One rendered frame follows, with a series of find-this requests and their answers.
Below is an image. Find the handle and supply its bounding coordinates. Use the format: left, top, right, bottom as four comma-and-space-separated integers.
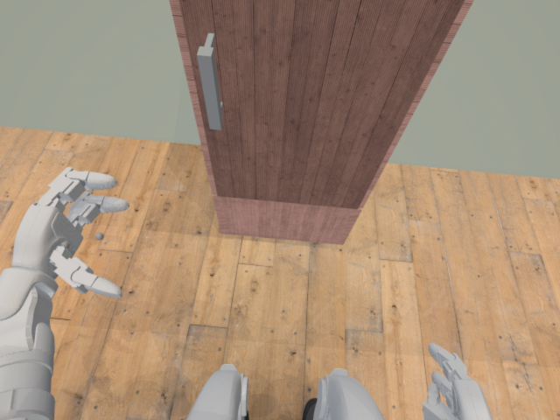
197, 33, 223, 130

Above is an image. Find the right robot thigh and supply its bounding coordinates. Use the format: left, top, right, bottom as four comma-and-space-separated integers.
317, 374, 384, 420

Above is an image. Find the cupboard door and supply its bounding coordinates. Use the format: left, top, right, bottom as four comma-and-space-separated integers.
179, 0, 465, 209

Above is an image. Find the right robot hand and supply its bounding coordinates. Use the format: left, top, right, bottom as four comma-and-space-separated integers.
423, 343, 493, 420

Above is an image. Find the robot thigh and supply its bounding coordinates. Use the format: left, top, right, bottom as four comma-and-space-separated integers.
186, 370, 249, 420
317, 374, 384, 420

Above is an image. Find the left robot forearm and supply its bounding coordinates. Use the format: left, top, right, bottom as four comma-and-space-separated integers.
0, 267, 59, 420

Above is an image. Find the left robot hand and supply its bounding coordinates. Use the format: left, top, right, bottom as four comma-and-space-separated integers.
11, 167, 130, 298

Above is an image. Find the left robot thigh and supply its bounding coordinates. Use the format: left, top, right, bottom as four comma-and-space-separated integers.
186, 370, 249, 420

